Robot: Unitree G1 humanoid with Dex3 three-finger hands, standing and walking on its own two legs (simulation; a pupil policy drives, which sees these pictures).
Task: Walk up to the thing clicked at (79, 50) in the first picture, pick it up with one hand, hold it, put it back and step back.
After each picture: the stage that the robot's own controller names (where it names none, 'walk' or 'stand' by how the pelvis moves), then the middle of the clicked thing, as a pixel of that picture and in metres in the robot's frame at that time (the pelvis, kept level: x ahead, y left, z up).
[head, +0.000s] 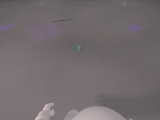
stand; (79, 48) +1.39 +0.30 -0.72
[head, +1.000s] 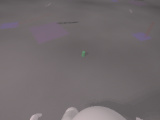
walk; (83, 53) +1.27 +0.15 -0.71
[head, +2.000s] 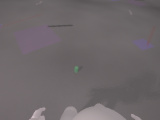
walk; (76, 69) +0.81 +0.18 -0.71
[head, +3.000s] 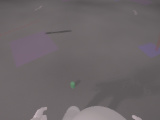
walk; (72, 85) +0.52 +0.23 -0.71
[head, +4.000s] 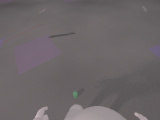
stand; (75, 94) +0.36 +0.22 -0.70
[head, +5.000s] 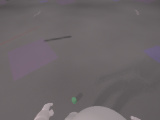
stand; (74, 100) +0.31 +0.21 -0.72
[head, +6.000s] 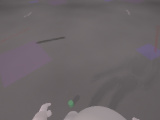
stand; (71, 103) +0.27 +0.23 -0.71
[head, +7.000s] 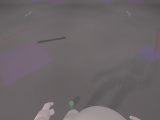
stand; (71, 104) +0.26 +0.21 -0.73
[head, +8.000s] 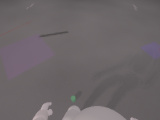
stand; (73, 98) +0.28 +0.19 -0.72
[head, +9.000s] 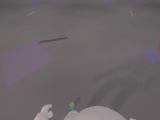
stand; (72, 105) +0.25 +0.20 -0.72
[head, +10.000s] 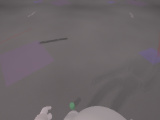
stand; (72, 105) +0.25 +0.20 -0.73
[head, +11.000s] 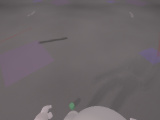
stand; (72, 106) +0.24 +0.20 -0.73
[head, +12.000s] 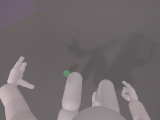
go down; (67, 73) +0.30 +0.22 -0.42
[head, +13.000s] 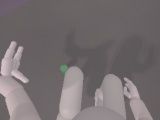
go down; (64, 69) +0.32 +0.25 -0.30
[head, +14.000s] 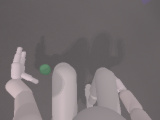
close in; (45, 70) +0.29 +0.27 -0.22
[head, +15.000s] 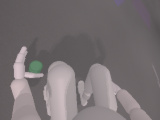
close; (35, 69) +0.30 +0.27 -0.20
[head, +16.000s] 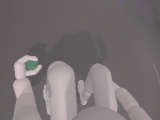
lift; (32, 66) +0.31 +0.29 -0.20
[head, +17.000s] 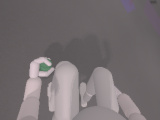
lift; (45, 68) +0.29 +0.26 -0.18
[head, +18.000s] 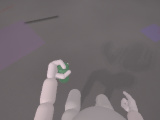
lift; (63, 72) +0.31 +0.19 +0.01
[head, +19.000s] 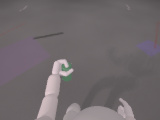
hold; (66, 71) +0.33 +0.18 +0.02
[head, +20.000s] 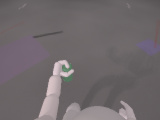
hold; (67, 72) +0.33 +0.18 +0.01
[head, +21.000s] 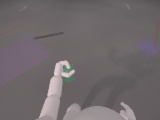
hold; (68, 73) +0.32 +0.17 +0.01
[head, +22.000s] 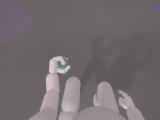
crouch; (63, 67) +0.35 +0.21 -0.08
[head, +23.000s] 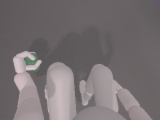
lower; (32, 62) +0.33 +0.30 -0.21
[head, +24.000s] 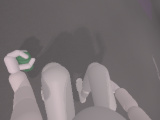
lower; (25, 61) +0.35 +0.31 -0.21
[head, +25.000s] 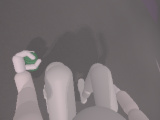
lower; (31, 62) +0.33 +0.29 -0.21
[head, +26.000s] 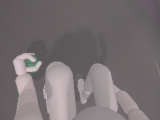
lower; (32, 64) +0.32 +0.29 -0.21
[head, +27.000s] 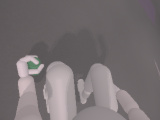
loosen; (34, 66) +0.31 +0.28 -0.21
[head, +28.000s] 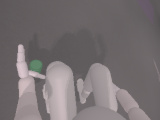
withdraw; (35, 68) +0.30 +0.27 -0.22
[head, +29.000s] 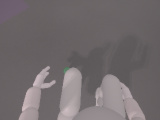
walk; (67, 71) +0.32 +0.23 -0.33
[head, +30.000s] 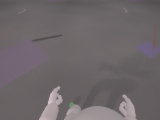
stand; (71, 105) +0.24 +0.18 -0.66
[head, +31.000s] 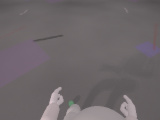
stand; (71, 104) +0.26 +0.20 -0.66
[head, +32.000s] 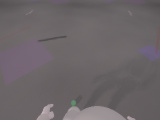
stand; (73, 103) +0.27 +0.18 -0.71
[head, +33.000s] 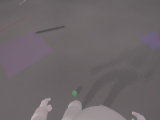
stand; (74, 93) +0.30 +0.19 -0.70
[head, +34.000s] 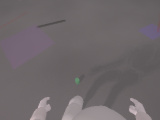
walk; (77, 81) +0.45 +0.20 -0.69
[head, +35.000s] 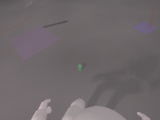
walk; (80, 67) +0.75 +0.23 -0.70
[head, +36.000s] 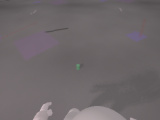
stand; (78, 67) +0.92 +0.24 -0.71
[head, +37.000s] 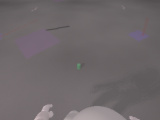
stand; (78, 66) +0.90 +0.23 -0.73
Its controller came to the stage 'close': yes
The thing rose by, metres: 0.72
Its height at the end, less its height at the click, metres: +0.00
